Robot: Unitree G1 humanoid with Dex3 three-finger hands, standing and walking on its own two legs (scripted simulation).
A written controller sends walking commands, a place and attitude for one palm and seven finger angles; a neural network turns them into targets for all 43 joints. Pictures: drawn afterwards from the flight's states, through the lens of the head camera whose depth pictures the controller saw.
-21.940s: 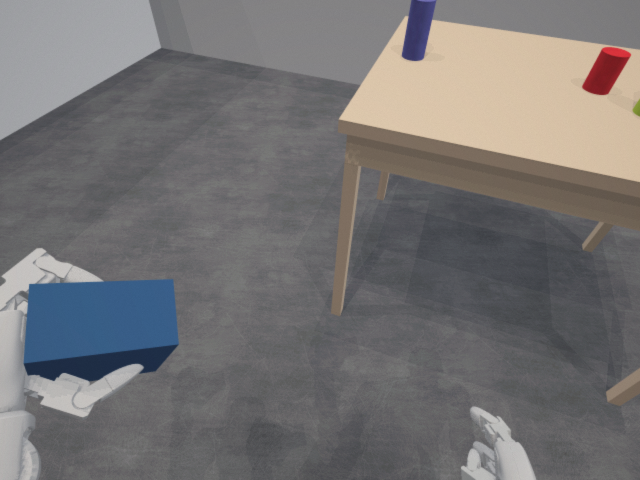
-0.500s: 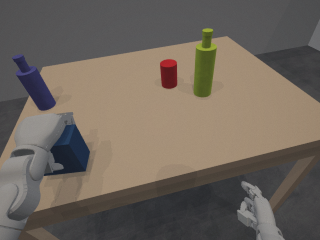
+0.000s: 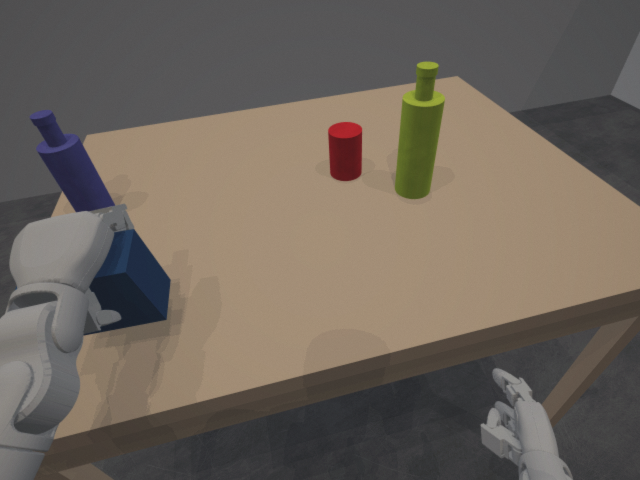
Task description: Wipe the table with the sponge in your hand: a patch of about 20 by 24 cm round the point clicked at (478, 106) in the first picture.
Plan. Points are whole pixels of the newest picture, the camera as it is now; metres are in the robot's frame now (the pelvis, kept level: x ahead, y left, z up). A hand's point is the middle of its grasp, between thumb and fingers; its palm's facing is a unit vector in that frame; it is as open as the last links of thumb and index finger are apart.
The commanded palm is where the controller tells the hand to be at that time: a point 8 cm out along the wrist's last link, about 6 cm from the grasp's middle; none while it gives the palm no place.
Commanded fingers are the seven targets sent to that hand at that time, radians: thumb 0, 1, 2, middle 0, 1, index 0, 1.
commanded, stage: move the sponge above the wiping area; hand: left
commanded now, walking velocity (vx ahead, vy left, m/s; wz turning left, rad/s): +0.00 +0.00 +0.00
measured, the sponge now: (110, 292) +0.26 +0.32 +0.12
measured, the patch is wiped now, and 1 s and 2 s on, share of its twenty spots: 0.00 0.00 0.00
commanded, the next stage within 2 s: none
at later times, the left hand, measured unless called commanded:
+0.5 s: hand (83, 261) +0.25 +0.31 +0.19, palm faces +0.22 -0.01 -0.97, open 10.2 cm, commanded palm +0.21 +0.29 +0.23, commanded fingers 0.00 0.10 1.30 -1.20 -1.60 -1.20 -1.60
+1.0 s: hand (86, 254) +0.26 +0.32 +0.19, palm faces +0.18 -0.03 -0.98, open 10.2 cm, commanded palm +0.20 +0.29 +0.23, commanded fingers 0.00 0.10 1.30 -1.20 -1.60 -1.20 -1.60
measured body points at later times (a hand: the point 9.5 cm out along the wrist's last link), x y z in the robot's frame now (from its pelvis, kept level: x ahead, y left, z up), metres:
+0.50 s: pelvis -0.01 -0.01 +0.00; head -0.04 -0.06 +0.45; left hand +0.23 +0.31 +0.24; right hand +0.25 -0.21 -0.07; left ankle +0.05 +0.12 -0.74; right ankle +0.01 -0.10 -0.74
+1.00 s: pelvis +0.00 -0.01 +0.00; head -0.02 -0.06 +0.45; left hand +0.25 +0.31 +0.24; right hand +0.25 -0.22 -0.07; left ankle +0.05 +0.12 -0.74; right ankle +0.01 -0.10 -0.74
